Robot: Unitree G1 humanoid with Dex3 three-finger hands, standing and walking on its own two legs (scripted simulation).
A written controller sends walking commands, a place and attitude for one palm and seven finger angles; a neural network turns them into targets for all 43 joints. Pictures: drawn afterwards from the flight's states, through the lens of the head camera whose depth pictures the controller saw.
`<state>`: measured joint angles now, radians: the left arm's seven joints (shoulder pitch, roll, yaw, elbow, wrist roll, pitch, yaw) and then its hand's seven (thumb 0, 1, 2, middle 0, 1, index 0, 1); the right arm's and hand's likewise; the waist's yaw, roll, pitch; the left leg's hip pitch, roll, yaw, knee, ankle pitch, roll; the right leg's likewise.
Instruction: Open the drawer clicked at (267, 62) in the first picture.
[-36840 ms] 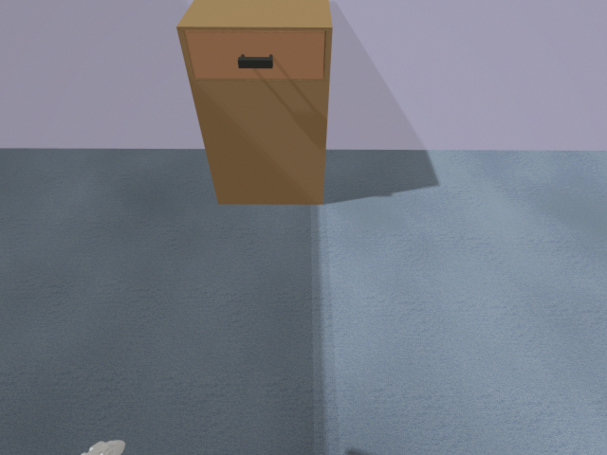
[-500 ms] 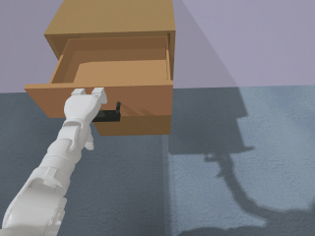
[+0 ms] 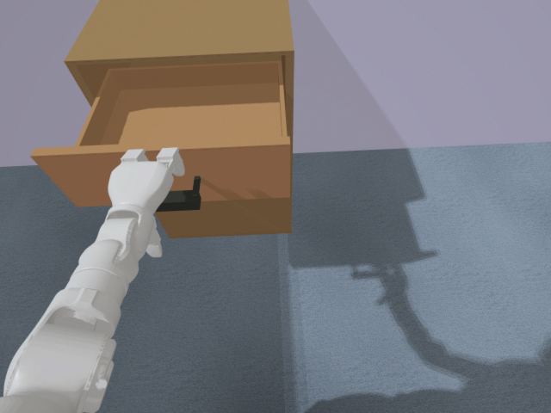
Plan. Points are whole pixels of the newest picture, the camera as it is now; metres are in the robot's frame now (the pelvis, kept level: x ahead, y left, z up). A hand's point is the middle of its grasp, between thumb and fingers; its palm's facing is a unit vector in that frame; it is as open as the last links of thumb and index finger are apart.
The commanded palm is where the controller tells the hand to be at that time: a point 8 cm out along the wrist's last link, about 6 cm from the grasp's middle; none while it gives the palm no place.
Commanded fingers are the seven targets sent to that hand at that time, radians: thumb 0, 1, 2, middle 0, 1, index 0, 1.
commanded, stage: re-aim the fingers above the handle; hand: left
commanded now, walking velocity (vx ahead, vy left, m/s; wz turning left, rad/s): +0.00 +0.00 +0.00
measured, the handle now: (170, 191) +0.51 +0.20 -0.04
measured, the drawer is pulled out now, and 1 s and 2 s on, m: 0.28 0.28 0.28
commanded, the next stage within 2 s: lower the fingers behind the handle in 1.60 s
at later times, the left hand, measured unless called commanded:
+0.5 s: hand (146, 200) +0.45 +0.22 +0.02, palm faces -0.03 -0.02 -1.00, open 13.8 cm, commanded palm +0.42 +0.22 +0.08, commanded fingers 0.00 -0.50 0.30 -0.30 -1.20 -0.30 -1.20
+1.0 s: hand (151, 201) +0.45 +0.21 +0.02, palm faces -0.06 -0.02 -1.00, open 13.8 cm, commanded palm +0.42 +0.22 +0.08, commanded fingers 0.00 -0.50 0.30 -0.30 -1.20 -0.30 -1.20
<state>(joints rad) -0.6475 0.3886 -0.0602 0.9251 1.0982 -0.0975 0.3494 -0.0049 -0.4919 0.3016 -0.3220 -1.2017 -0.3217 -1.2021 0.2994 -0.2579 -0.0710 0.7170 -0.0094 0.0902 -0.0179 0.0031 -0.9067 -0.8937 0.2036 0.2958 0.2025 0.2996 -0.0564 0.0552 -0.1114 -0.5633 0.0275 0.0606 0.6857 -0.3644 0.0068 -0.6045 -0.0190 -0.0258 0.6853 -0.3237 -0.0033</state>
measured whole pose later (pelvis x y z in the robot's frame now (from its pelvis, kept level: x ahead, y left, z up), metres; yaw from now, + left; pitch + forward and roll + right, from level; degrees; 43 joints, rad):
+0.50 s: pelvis -0.01 +0.01 +0.00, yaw -1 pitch +15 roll +0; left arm -0.72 0.41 -0.05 1.01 1.10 -0.06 0.38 0.00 -0.49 0.30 -0.32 -1.20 -0.32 -1.20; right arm 0.31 -0.26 -0.07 0.73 -0.01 0.07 -0.01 0.00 -0.91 -0.89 0.20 0.30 0.20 0.30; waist -0.07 0.05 -0.11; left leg -0.61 0.02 0.07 0.71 -0.36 0.02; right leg -0.65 -0.02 -0.01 0.69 -0.31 0.01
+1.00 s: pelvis +0.00 +0.01 +0.00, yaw +0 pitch +15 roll +0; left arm -0.69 0.38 -0.07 0.98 1.09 -0.04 0.34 0.00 -0.49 0.30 -0.32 -1.20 -0.32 -1.20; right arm 0.31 -0.25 -0.07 0.72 -0.01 0.08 -0.01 0.00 -0.91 -0.89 0.20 0.30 0.20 0.30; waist -0.06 0.06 -0.12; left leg -0.59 0.02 0.07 0.70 -0.38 0.02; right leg -0.63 -0.02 -0.02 0.68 -0.32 0.01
